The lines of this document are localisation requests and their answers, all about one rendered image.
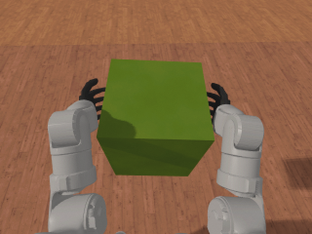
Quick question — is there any right robot hand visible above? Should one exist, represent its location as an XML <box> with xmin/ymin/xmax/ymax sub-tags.
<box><xmin>207</xmin><ymin>83</ymin><xmax>231</xmax><ymax>124</ymax></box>

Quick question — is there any robot right upper arm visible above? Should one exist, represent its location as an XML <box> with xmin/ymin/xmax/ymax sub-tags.
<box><xmin>207</xmin><ymin>196</ymin><xmax>266</xmax><ymax>234</ymax></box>

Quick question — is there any robot left forearm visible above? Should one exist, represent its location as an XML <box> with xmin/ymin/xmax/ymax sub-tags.
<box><xmin>48</xmin><ymin>99</ymin><xmax>98</xmax><ymax>232</ymax></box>

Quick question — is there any carton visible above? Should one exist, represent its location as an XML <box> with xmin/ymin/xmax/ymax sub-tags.
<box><xmin>97</xmin><ymin>58</ymin><xmax>215</xmax><ymax>176</ymax></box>

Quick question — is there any robot right forearm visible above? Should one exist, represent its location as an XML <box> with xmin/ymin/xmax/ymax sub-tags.
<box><xmin>213</xmin><ymin>104</ymin><xmax>266</xmax><ymax>230</ymax></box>

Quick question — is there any robot left upper arm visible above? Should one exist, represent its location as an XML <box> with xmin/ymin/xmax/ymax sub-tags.
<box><xmin>34</xmin><ymin>193</ymin><xmax>107</xmax><ymax>234</ymax></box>

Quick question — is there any left robot hand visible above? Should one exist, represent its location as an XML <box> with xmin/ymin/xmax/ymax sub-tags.
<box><xmin>79</xmin><ymin>78</ymin><xmax>106</xmax><ymax>120</ymax></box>

